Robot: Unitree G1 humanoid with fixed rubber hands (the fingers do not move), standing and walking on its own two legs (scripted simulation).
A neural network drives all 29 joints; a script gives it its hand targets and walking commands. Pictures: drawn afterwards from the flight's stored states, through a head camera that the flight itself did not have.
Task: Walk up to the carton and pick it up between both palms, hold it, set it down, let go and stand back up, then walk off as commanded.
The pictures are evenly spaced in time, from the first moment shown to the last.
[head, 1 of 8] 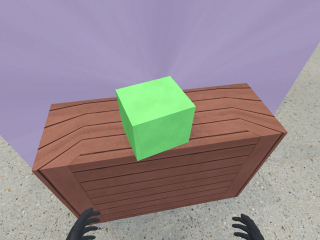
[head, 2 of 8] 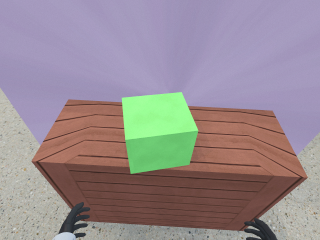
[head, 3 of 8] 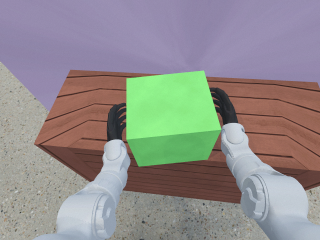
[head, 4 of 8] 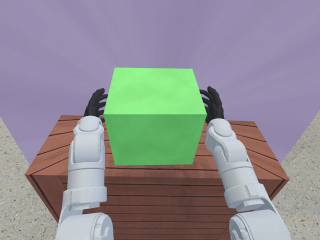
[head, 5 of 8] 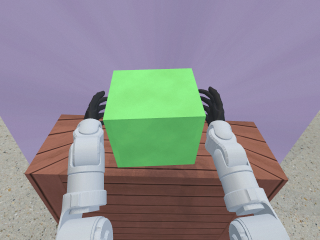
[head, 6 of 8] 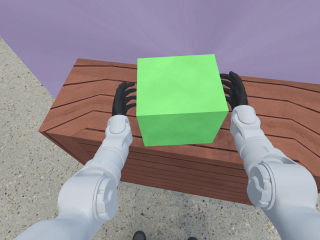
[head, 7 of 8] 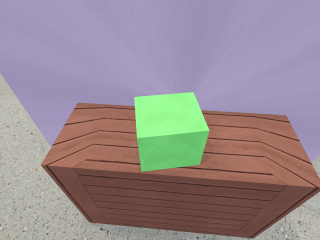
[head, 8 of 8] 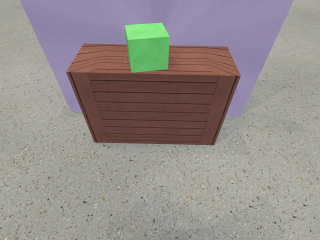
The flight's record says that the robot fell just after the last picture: no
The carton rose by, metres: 0.21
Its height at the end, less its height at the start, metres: +0.00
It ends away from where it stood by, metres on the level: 0.03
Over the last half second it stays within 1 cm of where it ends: yes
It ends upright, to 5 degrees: yes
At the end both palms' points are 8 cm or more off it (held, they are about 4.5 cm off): yes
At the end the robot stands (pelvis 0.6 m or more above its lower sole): yes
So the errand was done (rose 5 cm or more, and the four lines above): yes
